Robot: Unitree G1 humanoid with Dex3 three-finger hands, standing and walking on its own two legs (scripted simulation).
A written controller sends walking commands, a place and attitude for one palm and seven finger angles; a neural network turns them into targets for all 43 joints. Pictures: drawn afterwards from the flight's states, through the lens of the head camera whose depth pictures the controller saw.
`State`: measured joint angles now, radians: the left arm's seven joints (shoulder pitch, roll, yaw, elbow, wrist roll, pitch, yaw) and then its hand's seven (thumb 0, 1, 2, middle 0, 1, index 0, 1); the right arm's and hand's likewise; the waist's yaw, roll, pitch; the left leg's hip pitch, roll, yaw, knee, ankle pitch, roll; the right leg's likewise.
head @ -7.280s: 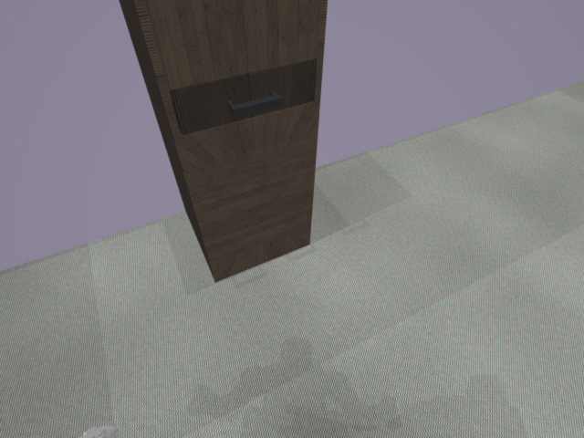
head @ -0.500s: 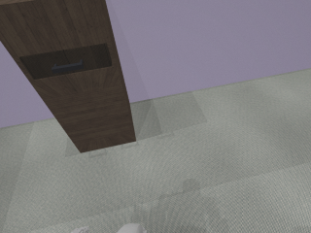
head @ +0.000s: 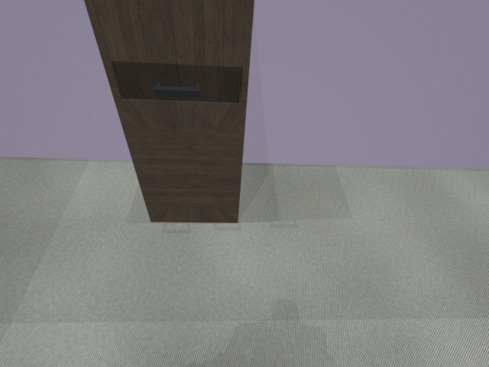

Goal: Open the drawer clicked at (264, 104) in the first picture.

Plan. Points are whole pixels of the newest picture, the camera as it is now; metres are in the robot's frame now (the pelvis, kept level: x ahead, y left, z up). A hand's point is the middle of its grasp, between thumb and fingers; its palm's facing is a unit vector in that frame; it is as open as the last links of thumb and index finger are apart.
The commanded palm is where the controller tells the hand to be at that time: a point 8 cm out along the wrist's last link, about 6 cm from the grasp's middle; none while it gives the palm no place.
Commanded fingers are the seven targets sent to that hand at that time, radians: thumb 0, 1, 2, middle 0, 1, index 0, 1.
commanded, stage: take the last steps up to it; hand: left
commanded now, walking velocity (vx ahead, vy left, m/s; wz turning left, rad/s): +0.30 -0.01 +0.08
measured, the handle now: (178, 88) +0.87 +0.27 -0.01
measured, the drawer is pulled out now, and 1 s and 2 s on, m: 0.00 0.00 0.00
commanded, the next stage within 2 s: come to a stop and stand still in 1.00 s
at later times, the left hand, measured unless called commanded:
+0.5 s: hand out of the picture +0.06 +0.13 -0.17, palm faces +0.12 -0.97 -0.19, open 7.3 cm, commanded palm none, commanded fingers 0.00 0.90 0.90 -0.20 -0.30 -0.20 -0.30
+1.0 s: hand (148, 280) +0.32 +0.23 -0.17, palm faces +0.07 -0.98 -0.19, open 7.4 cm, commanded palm none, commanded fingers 0.00 0.90 0.90 -0.20 -0.30 -0.20 -0.30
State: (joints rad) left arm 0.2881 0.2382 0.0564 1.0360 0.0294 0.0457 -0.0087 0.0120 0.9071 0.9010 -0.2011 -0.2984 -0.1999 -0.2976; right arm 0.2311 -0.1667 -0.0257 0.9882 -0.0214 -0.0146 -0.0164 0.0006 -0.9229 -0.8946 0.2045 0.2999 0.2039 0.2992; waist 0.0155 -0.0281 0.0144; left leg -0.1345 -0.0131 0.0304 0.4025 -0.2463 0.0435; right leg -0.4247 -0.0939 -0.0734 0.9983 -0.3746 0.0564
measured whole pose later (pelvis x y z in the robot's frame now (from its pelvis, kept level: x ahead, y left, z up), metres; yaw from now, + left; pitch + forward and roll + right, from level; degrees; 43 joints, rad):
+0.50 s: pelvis +0.11 -0.03 +0.00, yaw +3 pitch -1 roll +0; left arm 0.40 0.11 0.03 1.12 0.02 -0.06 0.02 0.00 0.92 0.90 -0.20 -0.30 -0.20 -0.30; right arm 0.30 -0.18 -0.07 1.08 -0.03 0.01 0.02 0.01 -0.91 -0.90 0.20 0.30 0.20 0.30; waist 0.00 0.03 0.00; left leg -0.55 0.11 0.06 0.95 -0.18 -0.03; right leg -0.05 -0.03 -0.15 0.32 -0.25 -0.02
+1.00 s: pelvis +0.27 +0.04 +0.00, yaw +1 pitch -1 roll +1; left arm 0.22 0.19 0.07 1.04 0.03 0.00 0.00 0.01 0.91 0.90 -0.20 -0.30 -0.20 -0.30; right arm 0.29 -0.15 -0.04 1.07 -0.02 -0.06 -0.02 -0.01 -0.94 -0.89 0.20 0.30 0.20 0.30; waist 0.00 -0.03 0.02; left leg -0.13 0.00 0.19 0.36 -0.22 0.05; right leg -0.52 -0.12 -0.08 0.94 -0.23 0.03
